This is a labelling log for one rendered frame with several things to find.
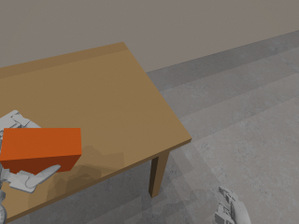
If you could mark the robot left hand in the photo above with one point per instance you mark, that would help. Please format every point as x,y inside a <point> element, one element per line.
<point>22,180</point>

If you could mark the robot right hand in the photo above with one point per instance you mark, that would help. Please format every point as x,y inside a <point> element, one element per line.
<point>236,213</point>

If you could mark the table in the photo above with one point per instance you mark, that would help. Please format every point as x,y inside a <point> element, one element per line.
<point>124,121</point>

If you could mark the sponge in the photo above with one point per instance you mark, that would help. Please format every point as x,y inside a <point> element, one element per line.
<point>33,150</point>

